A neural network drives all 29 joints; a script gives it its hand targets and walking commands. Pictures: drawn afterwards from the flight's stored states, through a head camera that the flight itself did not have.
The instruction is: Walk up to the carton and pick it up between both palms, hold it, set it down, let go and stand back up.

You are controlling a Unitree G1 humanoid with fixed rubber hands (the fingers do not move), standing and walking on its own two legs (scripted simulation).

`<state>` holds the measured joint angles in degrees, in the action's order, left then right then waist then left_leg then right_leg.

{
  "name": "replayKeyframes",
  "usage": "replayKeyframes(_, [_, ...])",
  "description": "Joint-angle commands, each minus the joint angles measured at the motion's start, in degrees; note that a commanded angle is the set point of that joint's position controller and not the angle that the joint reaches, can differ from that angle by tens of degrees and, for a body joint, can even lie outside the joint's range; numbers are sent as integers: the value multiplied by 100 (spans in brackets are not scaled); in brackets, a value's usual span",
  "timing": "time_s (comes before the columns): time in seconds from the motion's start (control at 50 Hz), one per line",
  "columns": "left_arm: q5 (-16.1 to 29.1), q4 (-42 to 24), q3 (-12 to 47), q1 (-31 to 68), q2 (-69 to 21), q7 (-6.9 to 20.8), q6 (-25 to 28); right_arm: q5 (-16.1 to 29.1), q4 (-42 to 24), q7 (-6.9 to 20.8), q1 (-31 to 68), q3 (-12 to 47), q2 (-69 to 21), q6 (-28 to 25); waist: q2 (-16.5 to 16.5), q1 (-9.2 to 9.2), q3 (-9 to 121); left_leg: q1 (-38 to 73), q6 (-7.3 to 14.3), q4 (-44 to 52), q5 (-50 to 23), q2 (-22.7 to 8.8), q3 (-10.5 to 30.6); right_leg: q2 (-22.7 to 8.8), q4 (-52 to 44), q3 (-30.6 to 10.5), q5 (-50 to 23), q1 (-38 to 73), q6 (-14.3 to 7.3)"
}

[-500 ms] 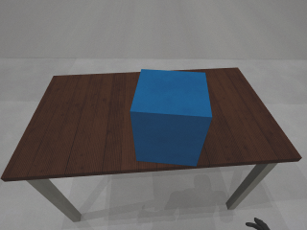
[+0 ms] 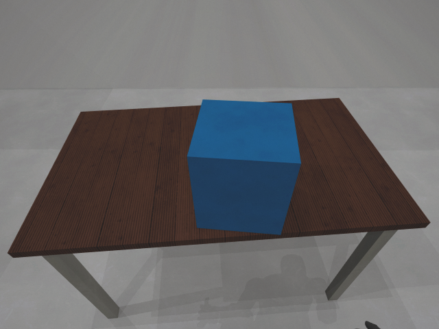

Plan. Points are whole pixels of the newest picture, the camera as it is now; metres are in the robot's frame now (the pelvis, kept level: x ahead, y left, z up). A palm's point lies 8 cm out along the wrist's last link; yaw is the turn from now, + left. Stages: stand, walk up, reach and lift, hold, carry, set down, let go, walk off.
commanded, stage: stand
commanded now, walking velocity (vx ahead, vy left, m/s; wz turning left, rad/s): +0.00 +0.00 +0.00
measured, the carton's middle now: (242, 168) +0.48 -0.01 +0.01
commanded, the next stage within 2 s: none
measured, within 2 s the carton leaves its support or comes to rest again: neither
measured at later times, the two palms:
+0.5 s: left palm out of the picture +0.05 +0.27 -0.13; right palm out of the picture +0.09 -0.26 -0.11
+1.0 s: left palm out of the picture +0.05 +0.27 -0.13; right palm out of the picture +0.09 -0.26 -0.11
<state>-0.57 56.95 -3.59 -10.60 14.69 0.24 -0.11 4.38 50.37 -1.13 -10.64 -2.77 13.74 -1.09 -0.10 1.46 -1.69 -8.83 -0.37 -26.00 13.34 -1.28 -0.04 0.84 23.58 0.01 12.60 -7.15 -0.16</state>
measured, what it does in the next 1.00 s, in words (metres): stands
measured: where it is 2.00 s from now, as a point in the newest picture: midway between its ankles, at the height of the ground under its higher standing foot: outside the picture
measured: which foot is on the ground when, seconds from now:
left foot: down 0.00-1.00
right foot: down 0.00-1.00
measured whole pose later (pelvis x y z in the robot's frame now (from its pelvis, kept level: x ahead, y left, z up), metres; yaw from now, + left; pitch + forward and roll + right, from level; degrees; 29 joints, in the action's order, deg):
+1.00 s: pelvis -0.01 +0.00 +0.00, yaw +0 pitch -4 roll -1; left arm -0.6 59.6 -3.6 -10.6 14.7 0.3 -0.1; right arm 4.4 53.5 -1.0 -10.6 -2.8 13.9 -1.1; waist 0.6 1.5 -1.7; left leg -8.8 -0.4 -26.0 12.8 -1.3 0.0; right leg 0.8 23.6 0.0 12.1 -7.1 -0.2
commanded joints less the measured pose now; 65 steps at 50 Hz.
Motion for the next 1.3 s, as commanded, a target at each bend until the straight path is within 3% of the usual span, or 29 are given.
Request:
replayKeyframes(0.0, [-124,-285,-209,396,1481,4,276,-721,-221,-44,374,-239,1596,-138,538,-116,90,-18,237,740,-515,-504,465,-677,-739,-668,-583,-2,-148])
replayKeyframes(0.02, [-105,-264,-221,355,1496,-2,295,-711,-217,-45,367,-227,1533,-126,477,-60,35,-36,250,741,-587,-509,483,-672,-765,-670,-516,-33,-147])
replayKeyframes(0.04, [-106,-220,-214,415,1527,-21,296,-694,-209,-33,358,-222,1527,-136,477,-156,37,5,269,752,-543,-521,506,-688,-774,-712,-576,-120,-165])
replayKeyframes(0.06, [-111,-228,-212,392,1482,-7,288,-710,-181,-30,399,-223,1568,-145,606,-93,-18,-49,256,745,-488,-517,501,-698,-782,-675,-559,-83,-148])
replayKeyframes(0.08, [-122,-199,-223,409,1534,-19,283,-706,-168,-32,320,-219,1501,-144,597,-160,-136,-124,271,798,-482,-525,525,-700,-763,-717,-544,-110,-184])
replayKeyframes(0.22, [-103,-115,-221,337,1539,-20,293,-704,-56,-38,250,-222,1535,-112,424,-143,-217,-106,257,807,-293,-511,550,-682,-826,-739,-298,-234,-178])
replayKeyframes(0.28, [-90,-140,-191,397,1473,-7,292,-688,-49,-30,338,-217,1550,-128,661,-154,-122,-80,271,770,-369,-522,494,-719,-833,-780,-466,-165,-181])
replayKeyframes(0.32, [-94,-70,-207,381,1569,-14,293,-702,-20,-32,328,-208,1556,-125,376,-149,-273,-135,273,841,-302,-546,561,-667,-850,-747,-272,-227,-154])
replayKeyframes(0.34, [-84,-88,-216,439,1508,-14,283,-700,-23,-29,396,-236,1592,-137,575,-122,-194,-97,276,865,-271,-535,553,-684,-820,-718,-257,-181,-170])
replayKeyframes(0.46, [-104,-61,-211,392,1542,0,272,-709,7,-25,373,-199,1522,-128,568,-125,-287,-202,240,911,-83,-520,539,-655,-860,-696,-151,-189,-147])
replayKeyframes(0.52, [-88,-41,-232,389,1531,-9,285,-687,46,-30,353,-198,1545,-115,428,-123,-327,-218,257,889,-101,-526,588,-673,-886,-705,-192,-233,-161])
replayKeyframes(0.62, [-76,-41,-201,415,1506,-5,301,-697,32,-27,430,-221,1591,-144,584,-127,-266,-96,270,852,-327,-531,557,-713,-866,-773,-307,-228,-192])
replayKeyframes(0.7, [-58,-16,-201,395,1473,-20,287,-692,82,-26,314,-205,1561,-160,519,-116,-304,-88,261,851,-506,-540,558,-727,-825,-765,-428,-212,-204])
replayKeyframes(0.8, [-56,3,-199,389,1520,-12,254,-703,55,-38,437,-204,1577,-157,616,-123,-360,-155,275,910,-265,-542,543,-697,-842,-774,-350,-219,-180])
replayKeyframes(0.82, [-57,15,-199,414,1531,-14,258,-700,81,-42,398,-195,1570,-156,504,-146,-399,-159,252,932,-281,-540,551,-692,-853,-749,-207,-298,-174])
replayKeyframes(0.84, [-57,2,-200,407,1514,-2,244,-701,100,-50,398,-214,1605,-142,594,-98,-420,-203,263,943,-180,-555,547,-692,-892,-728,-129,-275,-171])
replayKeyframes(0.86, [-70,1,-198,360,1496,-11,256,-686,82,-31,384,-196,1566,-148,434,-121,-452,-198,246,966,-142,-532,593,-671,-898,-676,-118,-269,-167])
replayKeyframes(0.9, [-52,14,-192,377,1524,-18,285,-689,134,-21,278,-191,1532,-137,582,-126,-288,-112,254,903,-295,-513,534,-713,-874,-800,-181,-200,-196])
replayKeyframes(1.0, [-68,22,-200,427,1503,-20,245,-695,114,-36,414,-217,1586,-145,457,-146,-420,-223,276,975,-79,-556,617,-661,-879,-717,-157,-261,-163])
replayKeyframes(1.02, [-55,5,-212,386,1563,-10,257,-706,126,-40,402,-211,1589,-141,509,-83,-412,-194,255,923,-180,-539,574,-692,-886,-746,-207,-227,-183])
replayKeyframes(1.04, [-72,27,-215,427,1583,-20,260,-677,129,-39,368,-211,1565,-138,561,-131,-350,-155,247,929,-213,-544,581,-700,-852,-752,-296,-173,-159])
replayKeyframes(1.06, [-60,26,-227,402,1606,-22,270,-663,124,-38,397,-201,1528,-138,417,-139,-326,-134,266,916,-330,-571,594,-708,-817,-748,-305,-206,-186])
replayKeyframes(1.08, [-56,19,-210,402,1563,-32,281,-692,121,-45,406,-221,1570,-135,604,-109,-389,-178,262,912,-323,-528,563,-741,-841,-796,-302,-198,-201])
replayKeyframes(1.16, [-62,41,-205,467,1564,-27,266,-676,150,-31,393,-196,1526,-154,360,-134,-457,-211,288,969,-193,-556,642,-717,-867,-754,-219,-236,-204])
replayKeyframes(1.2, [-72,44,-203,443,1510,-29,259,-692,137,-26,453,-186,1509,-135,542,-76,-532,-232,292,974,-204,-527,594,-724,-854,-768,-82,-290,-213])
replayKeyframes(1.28, [-39,36,-206,397,1533,-26,249,-688,174,-46,356,-201,1566,-147,456,-100,-449,-153,274,961,-261,-554,609,-714,-848,-748,-189,-250,-189])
